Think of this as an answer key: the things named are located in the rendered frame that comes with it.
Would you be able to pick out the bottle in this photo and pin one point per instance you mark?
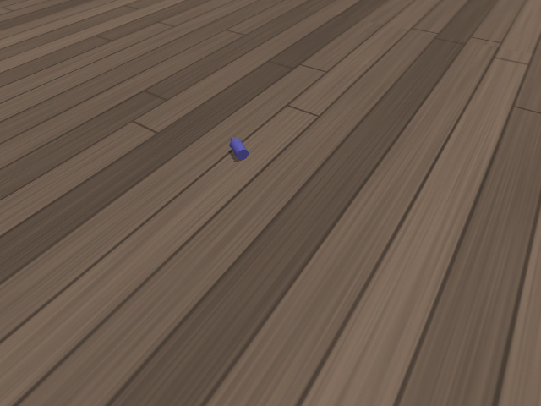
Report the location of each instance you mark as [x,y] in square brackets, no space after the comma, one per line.
[238,148]

